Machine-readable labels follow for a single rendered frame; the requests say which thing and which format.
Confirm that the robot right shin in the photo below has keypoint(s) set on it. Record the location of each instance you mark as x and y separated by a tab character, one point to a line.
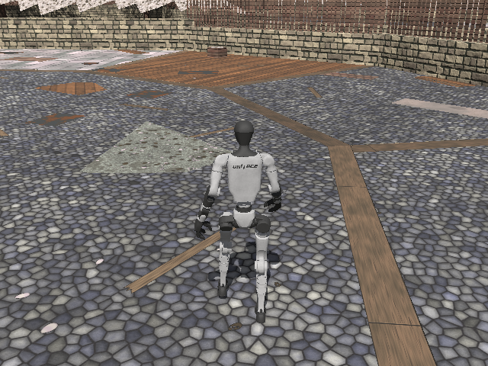
261	287

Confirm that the right robot forearm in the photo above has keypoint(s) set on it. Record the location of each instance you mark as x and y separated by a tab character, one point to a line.
277	196

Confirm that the robot left upper arm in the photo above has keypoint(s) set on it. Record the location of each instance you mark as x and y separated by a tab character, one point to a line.
216	174

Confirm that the left robot forearm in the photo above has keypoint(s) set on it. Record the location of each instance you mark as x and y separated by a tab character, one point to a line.
206	206

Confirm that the robot right upper arm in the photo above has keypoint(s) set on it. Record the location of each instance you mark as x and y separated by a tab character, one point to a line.
271	171

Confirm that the right robot hand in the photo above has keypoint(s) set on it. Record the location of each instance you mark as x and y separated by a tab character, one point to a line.
276	207

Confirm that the robot torso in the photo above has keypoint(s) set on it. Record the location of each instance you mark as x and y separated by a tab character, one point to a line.
244	182

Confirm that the left robot hand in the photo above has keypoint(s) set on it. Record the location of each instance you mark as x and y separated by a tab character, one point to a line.
199	230

